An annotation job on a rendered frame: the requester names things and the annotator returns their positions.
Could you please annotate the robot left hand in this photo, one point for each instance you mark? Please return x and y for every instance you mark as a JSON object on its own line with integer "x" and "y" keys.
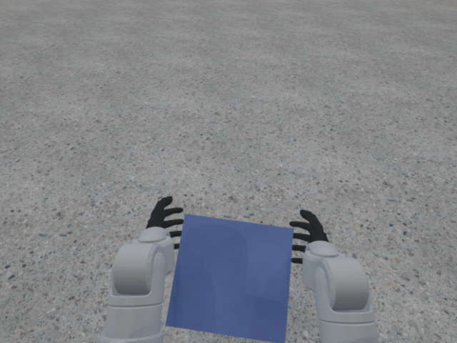
{"x": 159, "y": 214}

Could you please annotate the carton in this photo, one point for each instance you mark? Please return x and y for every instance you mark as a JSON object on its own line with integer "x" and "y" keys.
{"x": 232, "y": 278}

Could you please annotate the left robot forearm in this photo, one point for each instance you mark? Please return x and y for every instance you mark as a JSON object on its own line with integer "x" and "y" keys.
{"x": 136, "y": 288}

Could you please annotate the robot right hand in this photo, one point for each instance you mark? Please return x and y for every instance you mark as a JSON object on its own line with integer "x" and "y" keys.
{"x": 315, "y": 229}

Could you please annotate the right robot forearm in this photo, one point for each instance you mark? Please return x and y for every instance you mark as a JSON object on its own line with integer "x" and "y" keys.
{"x": 343, "y": 298}

